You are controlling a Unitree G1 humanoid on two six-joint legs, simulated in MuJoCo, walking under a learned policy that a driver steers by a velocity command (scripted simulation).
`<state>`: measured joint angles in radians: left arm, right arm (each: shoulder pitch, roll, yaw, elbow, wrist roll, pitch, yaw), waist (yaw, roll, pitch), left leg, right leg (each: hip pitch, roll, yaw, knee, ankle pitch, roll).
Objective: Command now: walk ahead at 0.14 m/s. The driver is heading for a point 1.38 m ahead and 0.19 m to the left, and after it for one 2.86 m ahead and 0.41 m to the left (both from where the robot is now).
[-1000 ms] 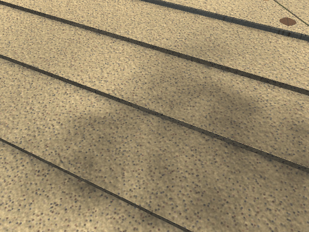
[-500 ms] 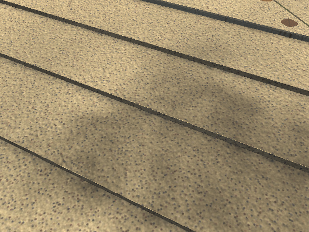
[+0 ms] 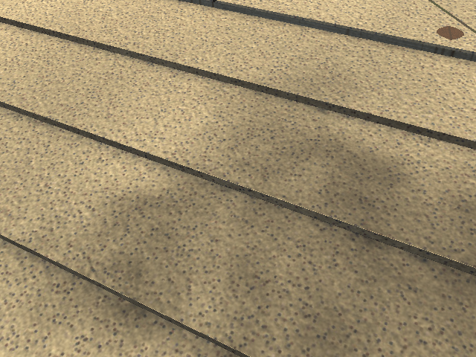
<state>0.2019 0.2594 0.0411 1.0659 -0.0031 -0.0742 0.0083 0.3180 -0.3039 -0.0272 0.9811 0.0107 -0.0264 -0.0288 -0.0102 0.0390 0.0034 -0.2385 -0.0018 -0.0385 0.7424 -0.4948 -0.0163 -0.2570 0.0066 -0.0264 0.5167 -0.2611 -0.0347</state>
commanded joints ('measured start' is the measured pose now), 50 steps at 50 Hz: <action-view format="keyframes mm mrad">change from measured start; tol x16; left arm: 1 108 169 22 -17 5 -12 -3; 50 -85 88 22 -22 -2 59 13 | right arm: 1 -32 -95 -19 -77 14 -16 -7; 18 -189 -40 -27 -66 0 -27 7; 23 104 -93 -49 33 -11 -50 22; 29 -164 -95 -30 -15 -13 -28 1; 50 -89 -38 -26 82 -13 24 -21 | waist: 1 37 -155 6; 18 34 -64 144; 23 -83 180 -139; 34 -22 -119 -65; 50 0 -52 -19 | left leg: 1 -367 25 -35 365 -85 -5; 12 72 27 66 -296 386 8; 17 -96 24 32 -189 122 101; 21 93 62 -18 -146 800 124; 24 312 376 -361 -315 1183 339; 31 65 175 -51 -320 983 170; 35 47 30 45 -371 280 18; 50 95 49 47 -323 436 -5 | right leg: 1 242 -341 409 -228 393 -218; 10 114 -198 135 -180 726 -161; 16 -25 -92 169 -226 -342 -121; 21 23 -24 43 96 379 -44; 22 -109 26 0 246 286 13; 24 -249 25 76 559 -433 71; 25 -263 -16 107 586 -434 70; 28 -133 -55 57 231 -283 89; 33 274 -80 86 -121 458 33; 50 144 -67 92 -66 442 -36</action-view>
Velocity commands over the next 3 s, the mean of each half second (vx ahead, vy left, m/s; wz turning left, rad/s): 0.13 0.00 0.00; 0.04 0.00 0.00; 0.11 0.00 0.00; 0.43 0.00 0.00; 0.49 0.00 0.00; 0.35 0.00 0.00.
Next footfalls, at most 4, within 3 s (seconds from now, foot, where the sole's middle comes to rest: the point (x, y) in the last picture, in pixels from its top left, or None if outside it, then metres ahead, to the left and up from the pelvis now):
0.26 left None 0.12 0.12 -0.77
0.66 right None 0.16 -0.12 -0.77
2.00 right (296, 340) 0.54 -0.09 -0.74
2.58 left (207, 246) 0.86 0.16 -0.74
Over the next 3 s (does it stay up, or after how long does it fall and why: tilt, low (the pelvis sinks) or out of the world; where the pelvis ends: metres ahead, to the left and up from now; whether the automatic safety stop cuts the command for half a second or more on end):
stays up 0.86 0.08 0.05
